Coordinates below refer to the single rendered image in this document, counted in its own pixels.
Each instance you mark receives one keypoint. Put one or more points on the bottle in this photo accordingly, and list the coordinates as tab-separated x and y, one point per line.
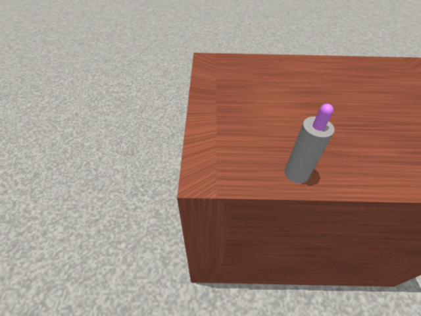
311	142

